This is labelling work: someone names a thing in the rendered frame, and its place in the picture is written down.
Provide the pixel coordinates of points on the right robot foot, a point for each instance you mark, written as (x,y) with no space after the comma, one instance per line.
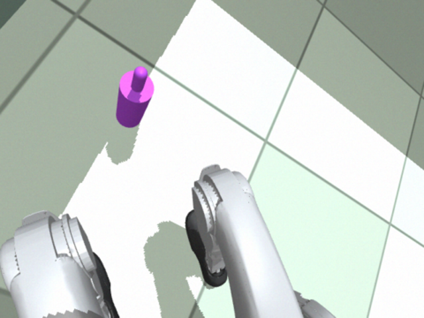
(196,243)

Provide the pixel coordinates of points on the left robot foot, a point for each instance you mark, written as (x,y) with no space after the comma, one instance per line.
(106,287)

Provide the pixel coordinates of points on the right robot hand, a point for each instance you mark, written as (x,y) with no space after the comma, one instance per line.
(311,308)

